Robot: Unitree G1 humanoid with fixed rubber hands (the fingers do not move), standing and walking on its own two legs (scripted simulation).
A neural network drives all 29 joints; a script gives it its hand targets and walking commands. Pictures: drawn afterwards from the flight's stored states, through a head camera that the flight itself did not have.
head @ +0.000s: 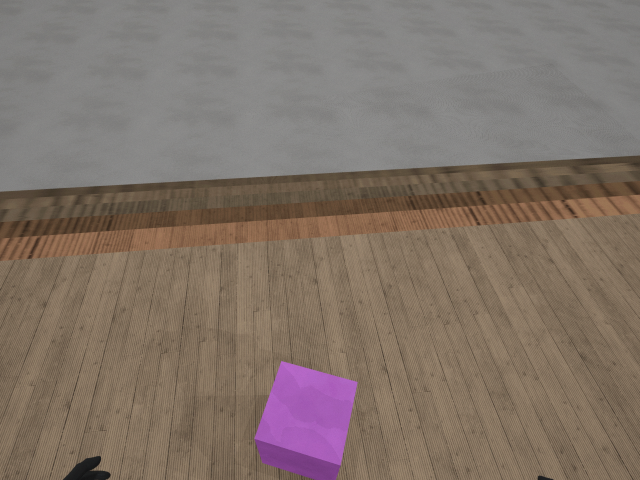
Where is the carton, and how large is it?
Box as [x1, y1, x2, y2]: [254, 361, 357, 479]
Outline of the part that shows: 281,361 254,438 262,462 314,479 335,479 340,465 357,382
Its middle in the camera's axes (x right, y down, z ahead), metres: -0.03 +0.50 +1.06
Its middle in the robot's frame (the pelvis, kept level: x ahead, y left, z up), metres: +0.38 +0.02 -0.66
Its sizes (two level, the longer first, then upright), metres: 0.210 0.200 0.250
